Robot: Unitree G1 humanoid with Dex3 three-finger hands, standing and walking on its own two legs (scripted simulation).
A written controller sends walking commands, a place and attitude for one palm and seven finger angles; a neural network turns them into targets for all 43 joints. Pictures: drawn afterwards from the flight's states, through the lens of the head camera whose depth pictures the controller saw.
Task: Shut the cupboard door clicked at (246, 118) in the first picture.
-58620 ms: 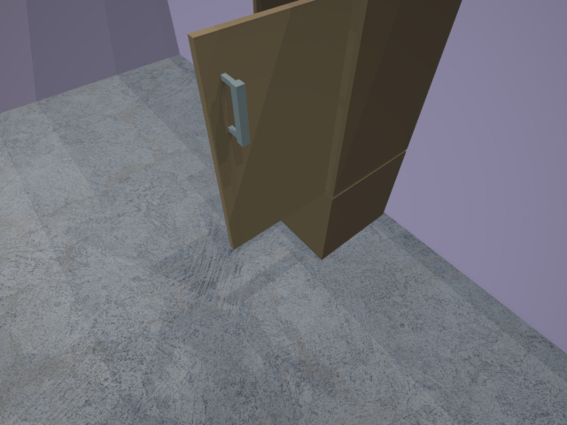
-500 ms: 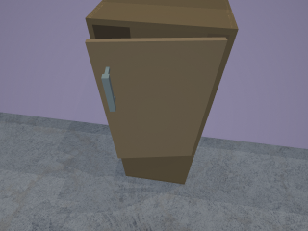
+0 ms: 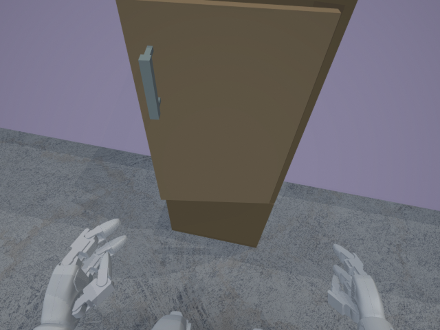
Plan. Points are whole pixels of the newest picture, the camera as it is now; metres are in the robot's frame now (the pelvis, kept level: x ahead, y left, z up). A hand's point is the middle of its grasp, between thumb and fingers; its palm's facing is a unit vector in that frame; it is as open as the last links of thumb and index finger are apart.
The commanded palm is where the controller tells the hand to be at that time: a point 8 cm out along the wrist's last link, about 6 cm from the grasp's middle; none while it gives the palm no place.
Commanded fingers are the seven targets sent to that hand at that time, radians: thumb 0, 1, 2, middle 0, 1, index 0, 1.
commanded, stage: raise the hand and make a fist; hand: left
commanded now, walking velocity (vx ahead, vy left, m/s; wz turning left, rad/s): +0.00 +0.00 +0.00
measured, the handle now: (152, 84) +0.50 +0.18 +0.17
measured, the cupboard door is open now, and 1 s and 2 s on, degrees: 11 11 11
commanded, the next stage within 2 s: bring the fist close to the handle in 1.54 s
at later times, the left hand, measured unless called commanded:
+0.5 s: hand (81, 245) +0.22 +0.22 +0.09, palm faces +0.18 -0.98 -0.07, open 4.0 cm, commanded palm +0.18 +0.26 +0.10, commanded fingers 0.00 0.90 0.90 -1.01 -1.18 -1.01 -1.18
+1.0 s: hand (71, 217) +0.23 +0.23 +0.15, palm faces +0.07 -1.00 -0.04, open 3.0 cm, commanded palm +0.20 +0.28 +0.16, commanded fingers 0.00 0.90 0.90 -1.30 -1.50 -1.30 -1.50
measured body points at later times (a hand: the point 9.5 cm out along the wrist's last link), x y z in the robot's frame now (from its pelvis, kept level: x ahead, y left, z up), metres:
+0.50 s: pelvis +0.01 +0.01 +0.01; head +0.04 +0.00 +0.46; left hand +0.20 +0.28 +0.10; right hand +0.15 -0.23 -0.08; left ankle +0.04 +0.13 -0.68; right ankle +0.00 -0.09 -0.68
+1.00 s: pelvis +0.02 +0.03 +0.03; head +0.01 +0.03 +0.48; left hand +0.22 +0.28 +0.15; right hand +0.22 -0.16 -0.02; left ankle +0.04 +0.13 -0.68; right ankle +0.00 -0.09 -0.68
